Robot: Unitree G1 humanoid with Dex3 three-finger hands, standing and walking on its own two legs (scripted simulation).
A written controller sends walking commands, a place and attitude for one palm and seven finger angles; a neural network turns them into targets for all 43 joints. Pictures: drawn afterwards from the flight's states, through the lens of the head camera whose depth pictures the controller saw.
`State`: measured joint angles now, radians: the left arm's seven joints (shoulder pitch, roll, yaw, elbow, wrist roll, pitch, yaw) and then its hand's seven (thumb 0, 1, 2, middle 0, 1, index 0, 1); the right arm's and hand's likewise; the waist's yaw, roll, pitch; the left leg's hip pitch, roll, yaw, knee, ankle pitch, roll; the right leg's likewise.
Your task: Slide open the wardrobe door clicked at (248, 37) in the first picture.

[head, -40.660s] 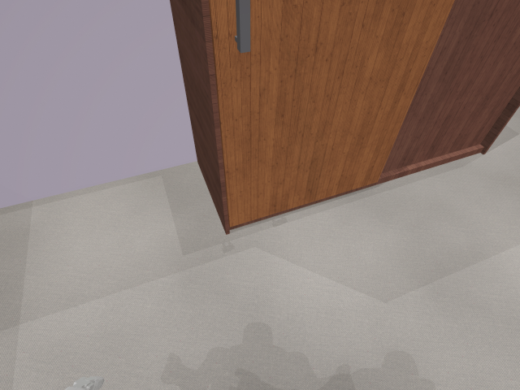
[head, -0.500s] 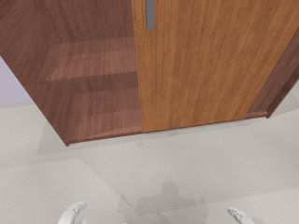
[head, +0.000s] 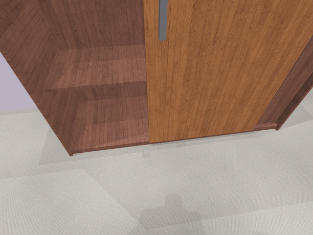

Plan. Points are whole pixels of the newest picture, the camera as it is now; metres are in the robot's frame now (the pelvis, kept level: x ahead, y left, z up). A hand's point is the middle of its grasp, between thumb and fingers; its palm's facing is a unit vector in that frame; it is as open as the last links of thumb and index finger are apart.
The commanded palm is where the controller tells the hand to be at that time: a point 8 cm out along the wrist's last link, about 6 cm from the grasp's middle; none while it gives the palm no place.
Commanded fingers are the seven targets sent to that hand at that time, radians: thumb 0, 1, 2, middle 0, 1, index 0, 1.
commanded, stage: let the arm hang, fingers relaxed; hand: left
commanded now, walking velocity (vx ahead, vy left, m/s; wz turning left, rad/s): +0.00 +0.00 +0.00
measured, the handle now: out of the picture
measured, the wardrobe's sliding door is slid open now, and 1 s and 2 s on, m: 0.57 0.57 0.57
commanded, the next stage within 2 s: look to check the result in 0.38 s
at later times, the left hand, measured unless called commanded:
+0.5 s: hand out of the picture +0.00 +0.20 -0.18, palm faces -0.04 -0.98 -0.20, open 7.3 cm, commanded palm none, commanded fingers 0.00 0.90 0.90 -0.20 -0.30 -0.20 -0.30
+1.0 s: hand out of the picture +0.04 +0.24 -0.17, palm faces -0.05 -0.96 -0.26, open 7.4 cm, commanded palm none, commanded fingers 0.00 0.90 0.90 -0.20 -0.30 -0.20 -0.30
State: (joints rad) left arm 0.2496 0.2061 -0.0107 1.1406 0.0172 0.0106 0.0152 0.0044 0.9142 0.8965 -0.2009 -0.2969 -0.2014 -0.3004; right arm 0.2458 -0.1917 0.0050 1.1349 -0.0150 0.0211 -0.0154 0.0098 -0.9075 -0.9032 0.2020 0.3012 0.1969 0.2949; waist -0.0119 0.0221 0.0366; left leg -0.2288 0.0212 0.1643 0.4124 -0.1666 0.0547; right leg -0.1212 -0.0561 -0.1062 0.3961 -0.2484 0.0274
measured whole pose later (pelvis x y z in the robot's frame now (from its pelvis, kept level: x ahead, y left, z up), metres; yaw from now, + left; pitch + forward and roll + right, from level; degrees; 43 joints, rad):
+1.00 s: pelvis +0.00 +0.02 +0.00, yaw -1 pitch -1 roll +0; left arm 0.18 0.26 0.00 1.13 0.03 0.00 0.01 0.00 0.91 0.90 -0.20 -0.30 -0.20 -0.30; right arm 0.16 -0.27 -0.01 1.13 -0.01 0.00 -0.01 0.01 -0.91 -0.90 0.20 0.30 0.20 0.30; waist -0.01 -0.01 0.04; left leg -0.20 -0.02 0.19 0.34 -0.14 0.09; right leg -0.11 -0.09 -0.08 0.35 -0.22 0.06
